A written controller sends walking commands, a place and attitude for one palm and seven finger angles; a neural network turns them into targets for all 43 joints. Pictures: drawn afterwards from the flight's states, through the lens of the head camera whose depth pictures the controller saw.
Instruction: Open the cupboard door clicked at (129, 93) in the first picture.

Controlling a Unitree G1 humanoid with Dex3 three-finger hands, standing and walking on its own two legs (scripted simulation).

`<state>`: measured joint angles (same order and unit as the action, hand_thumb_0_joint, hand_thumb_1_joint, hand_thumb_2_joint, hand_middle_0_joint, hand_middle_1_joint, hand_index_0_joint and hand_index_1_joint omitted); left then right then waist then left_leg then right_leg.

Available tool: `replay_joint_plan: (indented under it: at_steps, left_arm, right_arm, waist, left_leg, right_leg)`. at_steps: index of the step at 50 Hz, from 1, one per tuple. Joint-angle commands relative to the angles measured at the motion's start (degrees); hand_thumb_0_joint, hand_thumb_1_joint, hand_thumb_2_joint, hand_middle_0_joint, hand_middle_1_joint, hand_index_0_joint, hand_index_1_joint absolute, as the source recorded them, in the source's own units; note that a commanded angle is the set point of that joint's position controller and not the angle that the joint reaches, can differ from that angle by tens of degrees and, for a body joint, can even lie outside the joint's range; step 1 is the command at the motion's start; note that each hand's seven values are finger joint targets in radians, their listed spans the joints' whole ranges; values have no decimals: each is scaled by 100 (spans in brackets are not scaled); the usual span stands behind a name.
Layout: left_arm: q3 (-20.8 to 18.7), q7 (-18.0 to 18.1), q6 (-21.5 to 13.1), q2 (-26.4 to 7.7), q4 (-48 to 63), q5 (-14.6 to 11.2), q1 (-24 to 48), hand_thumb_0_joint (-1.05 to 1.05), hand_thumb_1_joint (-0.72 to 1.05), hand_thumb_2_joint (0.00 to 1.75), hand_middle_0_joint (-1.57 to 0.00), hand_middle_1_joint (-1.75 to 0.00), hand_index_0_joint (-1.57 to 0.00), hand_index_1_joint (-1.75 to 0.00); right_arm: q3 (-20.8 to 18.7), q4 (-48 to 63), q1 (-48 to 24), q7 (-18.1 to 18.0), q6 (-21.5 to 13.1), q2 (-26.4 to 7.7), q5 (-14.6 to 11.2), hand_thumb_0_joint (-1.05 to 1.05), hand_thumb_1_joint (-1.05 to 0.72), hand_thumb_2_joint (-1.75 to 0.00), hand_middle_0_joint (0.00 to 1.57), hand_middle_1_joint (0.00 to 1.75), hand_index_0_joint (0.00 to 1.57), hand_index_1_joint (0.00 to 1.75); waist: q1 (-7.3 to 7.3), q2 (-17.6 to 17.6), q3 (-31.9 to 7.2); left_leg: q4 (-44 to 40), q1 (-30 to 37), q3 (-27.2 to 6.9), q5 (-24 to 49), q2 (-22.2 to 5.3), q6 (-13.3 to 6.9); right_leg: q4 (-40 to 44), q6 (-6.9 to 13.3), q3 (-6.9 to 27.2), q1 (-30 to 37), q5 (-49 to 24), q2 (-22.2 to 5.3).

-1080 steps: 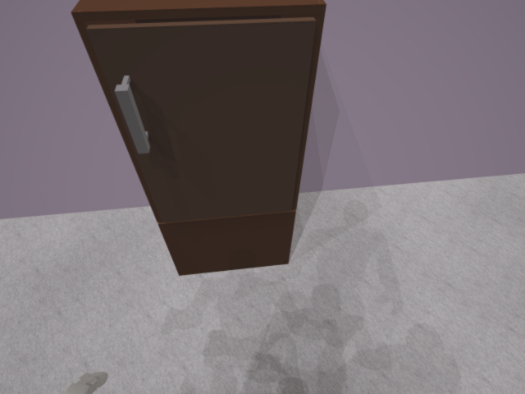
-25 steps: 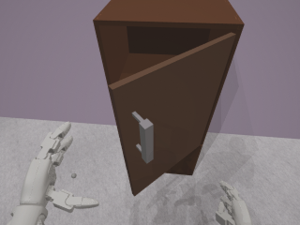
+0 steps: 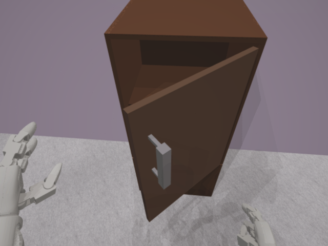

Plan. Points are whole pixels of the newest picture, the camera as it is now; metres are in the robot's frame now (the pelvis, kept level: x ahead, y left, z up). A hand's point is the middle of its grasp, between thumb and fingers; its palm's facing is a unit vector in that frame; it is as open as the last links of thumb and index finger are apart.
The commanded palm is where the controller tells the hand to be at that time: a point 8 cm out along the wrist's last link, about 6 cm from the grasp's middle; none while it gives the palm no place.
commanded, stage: draw the hand back to the body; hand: left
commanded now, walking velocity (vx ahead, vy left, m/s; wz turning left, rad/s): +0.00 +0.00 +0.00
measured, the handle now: (158, 162) +0.30 +0.06 +0.06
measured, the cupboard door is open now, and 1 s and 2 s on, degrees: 44 44 44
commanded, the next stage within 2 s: step back with the hand held close in 0.44 s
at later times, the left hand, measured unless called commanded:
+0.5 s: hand (47, 180) +0.18 +0.24 +0.15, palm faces +0.44 -0.80 -0.40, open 7.4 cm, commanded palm +0.13 +0.28 +0.17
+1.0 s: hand (37, 190) +0.16 +0.25 +0.15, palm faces +0.29 -0.81 -0.51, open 7.4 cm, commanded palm +0.10 +0.30 +0.17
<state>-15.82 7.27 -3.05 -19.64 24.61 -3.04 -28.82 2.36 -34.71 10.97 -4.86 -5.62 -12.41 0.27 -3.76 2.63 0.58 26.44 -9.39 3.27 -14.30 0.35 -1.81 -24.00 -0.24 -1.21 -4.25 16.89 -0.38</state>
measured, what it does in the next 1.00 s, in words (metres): shifts its weight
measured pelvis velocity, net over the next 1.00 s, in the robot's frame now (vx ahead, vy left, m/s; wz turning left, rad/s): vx -0.05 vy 0.00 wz -0.05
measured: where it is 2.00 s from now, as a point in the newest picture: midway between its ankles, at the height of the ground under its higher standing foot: outside the picture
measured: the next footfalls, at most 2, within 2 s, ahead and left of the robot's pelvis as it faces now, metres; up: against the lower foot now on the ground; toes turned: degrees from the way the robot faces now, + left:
left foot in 1.44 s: -0.07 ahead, +0.12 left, +0.00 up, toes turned +2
right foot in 1.82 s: -0.30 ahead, -0.08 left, +0.00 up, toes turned -6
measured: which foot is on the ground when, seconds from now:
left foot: down 0.00-1.00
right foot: down 0.00-1.00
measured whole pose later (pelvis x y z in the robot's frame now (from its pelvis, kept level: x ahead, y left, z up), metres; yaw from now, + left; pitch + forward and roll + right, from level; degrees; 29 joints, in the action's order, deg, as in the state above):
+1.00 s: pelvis -0.05 +0.00 +0.00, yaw -3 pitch -1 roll -1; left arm -22.9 7.1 -8.0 -26.1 29.7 -2.8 -32.8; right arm -0.9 -30.6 9.7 -5.2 0.5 -13.0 -0.9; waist 0.0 0.0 3.5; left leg 28.0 -17.2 5.6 -10.4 -1.6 -2.1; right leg -26.3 -0.4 1.2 -13.5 12.3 1.3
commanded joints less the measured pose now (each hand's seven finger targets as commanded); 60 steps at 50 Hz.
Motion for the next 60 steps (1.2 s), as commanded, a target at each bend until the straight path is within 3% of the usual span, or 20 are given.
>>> replay_joint_plan:
  at_steps: [1,3,6,11,16,20,24,27,28,29,32,34,36,42,44,45,50,56,58,60]
  left_arm:
    - [-987,128,-458,-1086,1275,-19,499,0,83,87,-20,-30,-20,-30]
    - [-1124,135,-469,-1169,1238,-48,610,0,90,90,-20,-30,-20,-30]
    - [-772,62,-412,-760,836,-70,405,0,90,90,-20,-30,-20,-30]
    - [-858,57,-461,-928,833,-78,597,0,90,90,-20,-30,-20,-30]
    - [-1026,90,-571,-1148,1210,-46,665,0,90,90,-20,-30,-20,-30]
    - [-997,95,-581,-1139,1178,-32,662,0,90,90,-20,-30,-20,-30]
    - [-956,57,-569,-1018,868,-92,564,0,90,90,-20,-30,-20,-30]
    - [-907,26,-568,-938,708,-102,528,0,90,90,-20,-30,-20,-30]
    - [-973,38,-642,-1138,1272,-88,1083,0,90,90,-20,-30,-20,-30]
    - [-1710,67,-845,-1859,1301,-51,1385,0,90,90,-20,-30,-20,-30]
    - [-1104,-52,-811,-1168,683,8,511,0,90,90,-20,-30,-20,-30]
    - [-1021,-63,-803,-1083,772,19,288,0,90,90,-20,-30,-20,-30]
    - [-1106,-35,-805,-1160,924,13,27,0,90,90,-20,-30,-20,-30]
    - [-1559,77,-810,-1571,1511,-4,-276,0,90,90,-20,-30,-20,-30]
    - [-1624,114,-828,-1611,1596,-12,-323,0,90,90,-20,-30,-20,-30]
    - [-1680,134,-852,-1669,1674,-3,-345,0,90,90,-20,-30,-20,-30]
    - [-1617,183,-959,-1519,1814,20,-454,0,90,90,-20,-30,-20,-30]
    - [-1616,216,-1120,-1272,1546,173,-261,0,90,90,-20,-30,-20,-30]
    - [-1623,213,-1169,-1236,1522,242,-53,0,90,90,-20,-30,-20,-30]
    - [-1722,218,-1211,-1375,1564,246,27,0,90,90,-20,-30,-20,-30]
  right_arm:
    - [-291,834,-675,-27,-277,-637,-19,0,-90,-90,20,30,20,30]
    - [-299,803,-687,-23,-271,-641,-22,0,-90,-90,20,30,20,30]
    - [-319,780,-712,3,-231,-659,-34,0,-90,-90,20,30,20,30]
    - [-368,788,-771,-19,-208,-703,-26,0,-90,-90,20,30,20,30]
    - [-359,754,-804,-38,-303,-647,-11,0,-90,-90,20,30,20,30]
    - [-350,705,-792,-31,-350,-646,-18,0,-90,-90,20,30,20,30]
    - [-376,700,-813,-33,-321,-639,-29,0,-90,-90,20,30,20,30]
    - [-391,697,-814,-31,-275,-649,-34,0,-90,-90,20,30,20,30]
    - [-388,727,-871,-30,-306,-653,-42,0,-90,-90,20,30,20,30]
    - [-370,888,-754,-33,-210,-765,-101,0,-90,-90,20,30,20,30]
    - [-408,847,-721,-15,-6,-714,-65,0,-90,-90,20,30,20,30]
    - [-452,936,-687,-2,74,-755,-75,0,-90,-90,20,30,20,30]
    - [-473,1032,-676,-16,145,-766,-90,0,-90,-90,20,30,20,30]
    - [-535,1280,-649,-34,357,-696,-135,0,-90,-90,20,30,20,30]
    - [-542,1331,-662,-47,375,-680,-138,0,-90,-90,20,30,20,30]
    - [-556,1322,-697,-65,377,-699,-125,0,-90,-90,20,30,20,30]
    - [-559,1360,-594,-49,267,-761,-107,0,-90,-90,20,30,20,30]
    - [-560,1349,-503,-27,20,-843,-109,0,-90,-90,20,30,20,30]
    - [-588,1313,-463,-22,-68,-873,-98,0,-90,-90,20,30,20,30]
    - [-611,1303,-454,-16,-139,-861,-100,0,-90,-90,20,30,20,30]
  waist:
    - [-24,262,-563]
    - [-25,281,-534]
    - [34,82,-249]
    - [5,-143,-278]
    - [-47,230,-531]
    - [-29,362,-380]
    - [-6,-121,-146]
    - [-11,-140,-141]
    - [-6,78,-379]
    - [224,-84,64]
    - [269,-463,-110]
    - [274,-233,-452]
    - [248,18,-770]
    - [254,-416,-1256]
    - [262,-278,-1142]
    - [250,33,-1134]
    - [249,521,-931]
    - [289,871,-245]
    - [290,855,-158]
    - [284,652,-190]
  left_leg:
    - [-434,665,-316,1757,-281,146]
    - [-433,668,-293,1710,-264,143]
    - [-487,657,-247,1557,-272,111]
    - [-538,648,-203,1152,-225,43]
    - [-462,737,-172,1285,-165,48]
    - [-450,739,-161,1315,-160,68]
    - [-475,716,-121,1156,-180,29]
    - [-496,713,-109,1159,-181,13]
    - [-469,822,-114,1152,-160,6]
    - [-220,565,-173,871,-273,-85]
    - [-13,451,-211,1027,-273,-40]
    - [-34,537,-159,1411,-360,-27]
    - [-85,604,-163,2051,-465,-23]
    - [77,386,-161,2429,-540,8]
    - [38,233,-211,2341,-565,12]
    - [0,135,-235,2277,-577,-1]
    - [-412,-536,-519,1343,-767,-63]
    - [-1470,-2904,-1082,-2340,-1283,-403]
    - [-1573,-3403,-1189,-2847,-1380,-456]
    - [-1326,-3268,-1152,-2760,-1266,-438]
  right_leg:
    - [388,141,-41,-250,-1456,69]
    - [436,136,-36,-253,-1484,69]
    - [532,106,-46,-369,-1403,79]
    - [652,89,1,-330,-1232,67]
    - [637,118,53,-184,-1430,35]
    - [692,132,46,-235,-1447,46]
    - [766,77,66,-405,-1347,62]
    - [778,65,85,-369,-1364,56]
    - [778,70,120,-316,-1368,36]
    - [1064,59,703,-1005,-1825,-219]
    - [881,41,685,-915,-2517,-427]
    - [665,5,610,-808,-2729,-432]
    - [399,-20,472,-632,-2957,-382]
    - [13,-13,511,-398,-3401,-377]
    - [-58,-7,533,-522,-3156,-343]
    - [-87,0,532,-502,-3029,-342]
    - [-329,-34,407,-450,-1829,-90]
    - [-1372,-107,180,394,-409,227]
    - [-1678,-101,92,604,-188,307]
    - [-1471,-43,217,420,-90,293]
